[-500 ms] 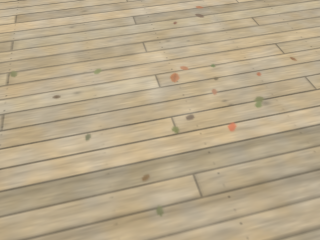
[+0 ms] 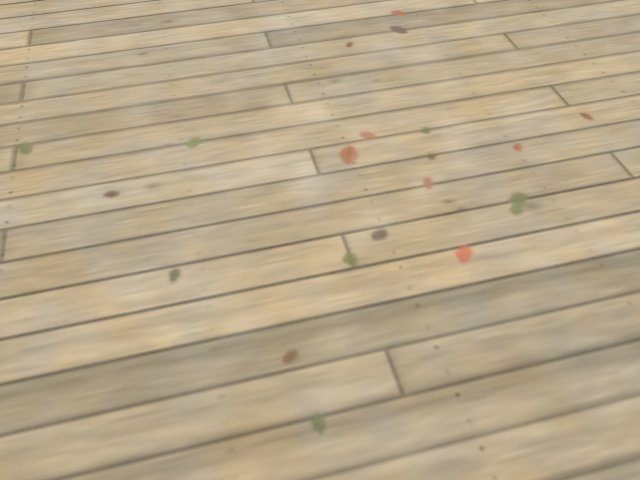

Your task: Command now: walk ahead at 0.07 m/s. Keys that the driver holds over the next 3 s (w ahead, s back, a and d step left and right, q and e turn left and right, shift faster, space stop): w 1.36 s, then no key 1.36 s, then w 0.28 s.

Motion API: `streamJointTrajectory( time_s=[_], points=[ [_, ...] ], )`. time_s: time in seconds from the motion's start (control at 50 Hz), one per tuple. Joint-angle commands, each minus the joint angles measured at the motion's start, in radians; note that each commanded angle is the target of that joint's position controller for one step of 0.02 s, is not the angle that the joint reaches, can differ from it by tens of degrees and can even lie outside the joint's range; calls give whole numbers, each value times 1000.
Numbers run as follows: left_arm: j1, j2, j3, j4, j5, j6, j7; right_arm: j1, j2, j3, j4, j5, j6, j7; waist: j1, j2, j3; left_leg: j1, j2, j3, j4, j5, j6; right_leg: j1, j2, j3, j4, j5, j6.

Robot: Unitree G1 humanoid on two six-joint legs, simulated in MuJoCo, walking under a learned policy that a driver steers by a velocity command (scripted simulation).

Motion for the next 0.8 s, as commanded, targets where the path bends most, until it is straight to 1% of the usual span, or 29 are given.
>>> streamJointTrajectory(
  time_s=[0.02,0.06,0.08,0.1,0.12,0.14,0.16,0.18,0.22,0.26,0.28,0.3,0.32,0.34,0.36,0.38,0.4,0.42,0.44,0.46,0.48,0.52,0.58,0.64,0.7,0.74,0.76,0.78,0.8],
  points=[
    [107,70,12,3,4,-1,1,72,-70,-11,-5,-2,0,-1,5,-9,58,26,89,-93,-44,-13,30,-106,-109,96,-91,19,-33],
    [122,109,31,-4,5,6,-2,56,-82,-20,-23,-7,4,6,16,-53,94,-52,33,-51,42,-240,48,-134,-110,142,-105,-274,-76],
    [144,125,40,-6,5,9,-4,36,-77,-22,-39,-12,3,12,32,-85,135,-140,8,-29,105,-313,52,-135,-145,209,-139,-412,-109],
    [185,140,48,-2,3,9,-6,4,-60,-19,-62,-19,-2,19,54,-122,172,-232,-13,5,192,-321,50,-116,-207,302,-195,-519,-147],
    [203,156,57,1,4,7,-6,-23,-42,-15,-86,-30,-11,26,63,-149,214,-303,-3,48,266,-275,47,-100,-280,385,-235,-554,-186],
    [207,156,63,-2,7,1,-7,-57,-49,-17,-110,-35,-23,31,70,-141,241,-354,31,52,326,-239,48,-97,-326,431,-255,-517,-215],
    [212,160,67,-4,13,-6,-10,-83,-64,-23,-133,-32,-35,35,72,-127,245,-405,51,41,371,-248,48,-67,-345,448,-258,-446,-231],
    [215,165,71,-6,19,-16,-12,-99,-79,-30,-153,-30,-46,40,71,-113,237,-451,68,29,399,-260,49,-19,-352,440,-250,-360,-237],
    [199,168,77,-15,17,-32,-14,-113,-92,-40,-184,-18,-65,52,54,-97,207,-444,84,26,355,-243,46,27,-333,370,-223,-203,-217],
    [159,174,81,-31,11,-43,-16,-84,-91,-49,-196,-6,-74,61,16,-103,172,-291,58,58,253,-171,47,-33,-293,280,-183,-75,-182],
    [114,177,82,-43,3,-45,-17,-6,-76,-52,-176,-1,-75,63,-34,-96,151,-117,29,91,164,-96,49,-131,-257,215,-137,-30,-156],
    [89,174,80,-55,1,-50,-21,113,-81,-63,-132,3,-75,60,-85,-61,114,95,-24,113,101,-68,48,-238,-206,156,-45,60,-129],
    [81,154,72,-64,5,-62,-29,244,-123,-84,-93,-2,-78,50,-141,27,52,300,25,26,51,-94,59,-345,-140,70,149,133,-96],
    [73,75,51,-112,-3,-71,-40,387,-237,-112,-77,-14,-81,39,-178,295,-23,429,305,-424,-161,-367,141,-520,-2,-83,514,-52,-33],
    [65,124,66,-129,23,-69,-48,411,-226,-108,-49,-11,-63,41,-139,276,-8,364,408,-685,-260,-427,201,-606,10,-39,738,-240,-42],
    [37,116,67,-136,34,-63,-55,268,-189,-94,-90,-14,-58,41,-62,115,89,248,401,-600,-248,-469,194,-641,-71,-4,832,-159,-58],
    [9,92,60,-139,30,-67,-64,167,-167,-86,-129,-11,-64,45,-37,26,130,153,367,-494,-259,-369,184,-623,-106,8,823,-58,-59],
    [3,79,60,-140,23,-70,-70,117,-158,-79,-145,-11,-73,46,-6,6,132,104,324,-397,-273,-254,169,-585,-129,5,788,3,-55],
    [8,88,65,-140,28,-64,-74,111,-131,-67,-143,-10,-82,44,13,16,120,91,288,-319,-277,-139,155,-558,-139,-6,758,29,-45],
    [19,90,68,-137,29,-55,-77,124,-118,-60,-135,-10,-90,41,22,33,101,101,262,-256,-274,-34,145,-543,-137,-22,743,49,-36],
    [13,99,72,-141,28,-47,-79,157,-114,-56,-122,-8,-97,38,24,45,92,125,248,-213,-265,84,142,-554,-130,-41,733,63,-30],
    [-45,104,77,-162,25,-34,-82,214,-118,-50,-99,-5,-103,35,22,58,90,168,232,-143,-249,279,138,-608,-123,-71,703,91,-19],
    [-206,96,73,-223,21,-28,-85,255,-113,-39,-90,-8,-104,33,-2,69,112,170,211,-82,-253,438,137,-652,-109,-115,583,150,-4],
    [-344,76,60,-275,10,-30,-87,268,-107,-31,-87,-7,-108,29,-23,82,134,150,190,-38,-256,529,126,-584,-77,-156,370,224,-6],
    [-391,91,59,-299,5,-31,-83,282,-128,-33,-76,-9,-113,21,-23,97,128,194,214,-23,-236,662,124,-490,-46,-179,243,240,-41],
    [-331,120,71,-290,5,-37,-72,256,-148,-38,-78,-11,-117,17,18,103,80,250,228,-5,-136,900,115,-390,-8,-184,214,197,-80],
    [-249,139,82,-266,6,-42,-65,242,-160,-42,-79,-14,-115,13,56,108,33,276,231,2,-34,1004,110,-312,15,-181,208,159,-100],
    [-117,160,96,-223,5,-49,-57,227,-171,-46,-81,-17,-110,13,109,108,-36,281,228,6,120,1021,109,-189,32,-171,173,145,-120],
    [26,183,110,-178,14,-56,-49,207,-177,-48,-86,-9,-106,17,176,89,-100,191,202,24,319,884,102,1,-1,-138,98,172,-142]
  ],
)
Next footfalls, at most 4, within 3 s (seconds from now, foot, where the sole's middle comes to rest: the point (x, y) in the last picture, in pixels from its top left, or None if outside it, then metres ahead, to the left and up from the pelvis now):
0.32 left None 0.14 0.13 -0.78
0.80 right None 0.49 -0.01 -0.78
1.36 left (264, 361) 0.81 0.16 -0.78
1.82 right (339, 334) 0.88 -0.02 -0.78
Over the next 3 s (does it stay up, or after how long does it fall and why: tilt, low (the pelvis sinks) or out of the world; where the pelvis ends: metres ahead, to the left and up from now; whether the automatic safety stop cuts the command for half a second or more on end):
stays up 0.86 0.05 0.00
